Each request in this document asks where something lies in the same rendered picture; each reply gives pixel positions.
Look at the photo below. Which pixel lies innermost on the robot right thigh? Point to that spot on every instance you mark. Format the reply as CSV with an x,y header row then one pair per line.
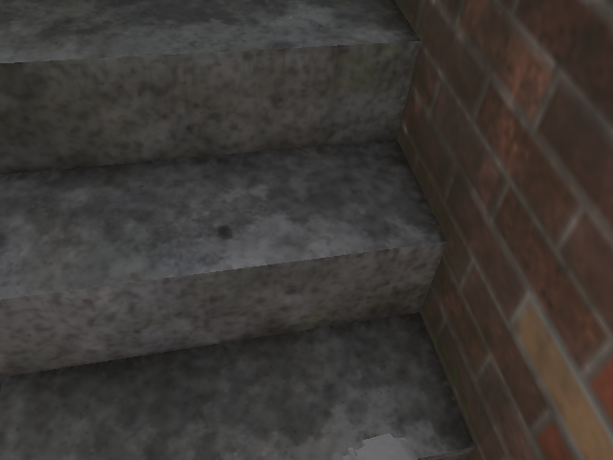
x,y
383,447

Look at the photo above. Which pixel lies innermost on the robot right shin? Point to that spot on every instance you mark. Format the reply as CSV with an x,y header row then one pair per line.
x,y
404,439

